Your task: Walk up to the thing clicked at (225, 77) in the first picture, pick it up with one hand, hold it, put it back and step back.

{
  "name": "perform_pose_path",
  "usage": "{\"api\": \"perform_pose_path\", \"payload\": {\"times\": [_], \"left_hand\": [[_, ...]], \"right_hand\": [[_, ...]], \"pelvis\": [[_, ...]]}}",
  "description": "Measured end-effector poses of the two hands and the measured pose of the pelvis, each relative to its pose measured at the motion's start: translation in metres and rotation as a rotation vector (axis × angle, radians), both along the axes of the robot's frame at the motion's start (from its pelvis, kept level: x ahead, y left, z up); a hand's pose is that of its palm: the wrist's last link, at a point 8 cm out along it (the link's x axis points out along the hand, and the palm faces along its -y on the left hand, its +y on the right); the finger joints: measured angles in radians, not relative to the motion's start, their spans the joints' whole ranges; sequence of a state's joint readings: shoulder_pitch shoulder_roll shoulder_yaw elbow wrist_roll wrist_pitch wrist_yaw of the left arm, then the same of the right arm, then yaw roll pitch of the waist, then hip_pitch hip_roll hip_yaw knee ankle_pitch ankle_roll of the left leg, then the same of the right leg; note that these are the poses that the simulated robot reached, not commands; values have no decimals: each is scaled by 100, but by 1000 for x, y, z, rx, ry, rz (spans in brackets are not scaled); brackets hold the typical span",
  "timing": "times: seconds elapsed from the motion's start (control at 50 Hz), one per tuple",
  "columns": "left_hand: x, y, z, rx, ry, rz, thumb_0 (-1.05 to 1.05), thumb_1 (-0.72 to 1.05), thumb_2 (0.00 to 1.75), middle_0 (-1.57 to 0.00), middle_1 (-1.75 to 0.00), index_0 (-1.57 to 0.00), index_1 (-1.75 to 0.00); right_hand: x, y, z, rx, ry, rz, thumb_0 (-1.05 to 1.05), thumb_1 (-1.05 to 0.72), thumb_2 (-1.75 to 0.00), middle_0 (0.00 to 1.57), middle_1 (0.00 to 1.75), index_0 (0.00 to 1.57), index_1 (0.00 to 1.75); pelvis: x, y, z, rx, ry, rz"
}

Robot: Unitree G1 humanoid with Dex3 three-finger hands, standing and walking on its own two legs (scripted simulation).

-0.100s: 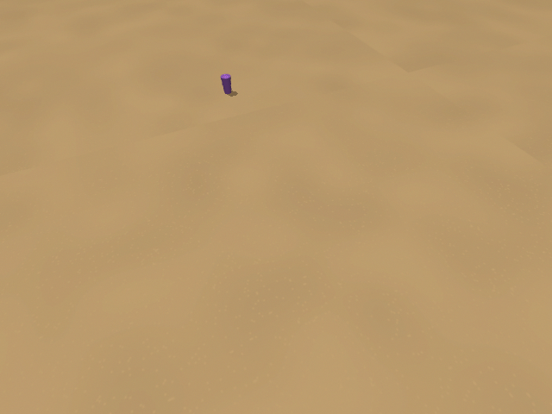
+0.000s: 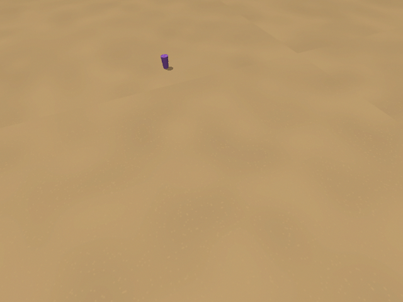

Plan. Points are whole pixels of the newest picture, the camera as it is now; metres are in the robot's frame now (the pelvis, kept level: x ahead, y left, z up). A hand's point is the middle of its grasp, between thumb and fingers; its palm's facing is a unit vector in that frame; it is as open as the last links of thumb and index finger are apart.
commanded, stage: stand
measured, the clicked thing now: (165, 61) +2.33 +0.41 -0.72
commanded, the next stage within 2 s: none
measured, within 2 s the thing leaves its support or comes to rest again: neither
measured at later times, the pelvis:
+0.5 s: pelvis +0.01 +0.00 +0.00, yaw +0 degrees
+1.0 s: pelvis +0.01 +0.00 +0.00, yaw +0 degrees
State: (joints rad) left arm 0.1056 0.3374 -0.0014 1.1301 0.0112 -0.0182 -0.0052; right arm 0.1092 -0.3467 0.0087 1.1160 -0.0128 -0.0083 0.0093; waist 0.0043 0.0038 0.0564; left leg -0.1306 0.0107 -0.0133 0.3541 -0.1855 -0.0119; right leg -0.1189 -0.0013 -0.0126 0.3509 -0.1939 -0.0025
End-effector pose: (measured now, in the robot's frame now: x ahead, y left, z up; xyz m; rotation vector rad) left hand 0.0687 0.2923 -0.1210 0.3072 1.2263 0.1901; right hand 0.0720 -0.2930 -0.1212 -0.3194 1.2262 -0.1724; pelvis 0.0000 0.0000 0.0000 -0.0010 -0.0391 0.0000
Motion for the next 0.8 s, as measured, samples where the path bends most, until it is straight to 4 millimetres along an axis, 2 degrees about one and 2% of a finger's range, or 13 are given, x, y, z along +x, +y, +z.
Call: {"api": "perform_pose_path", "payload": {"times": [0.8], "left_hand": [[6, 6, 2, 5, -3, 4, 1, 90, 90, -20, -30, -21, -30]], "right_hand": [[7, 3, 2, -6, -4, 3, 0, -91, -90, 20, 30, 20, 30]], "pelvis": [[7, 3, 1, 0, 0, 1]]}}
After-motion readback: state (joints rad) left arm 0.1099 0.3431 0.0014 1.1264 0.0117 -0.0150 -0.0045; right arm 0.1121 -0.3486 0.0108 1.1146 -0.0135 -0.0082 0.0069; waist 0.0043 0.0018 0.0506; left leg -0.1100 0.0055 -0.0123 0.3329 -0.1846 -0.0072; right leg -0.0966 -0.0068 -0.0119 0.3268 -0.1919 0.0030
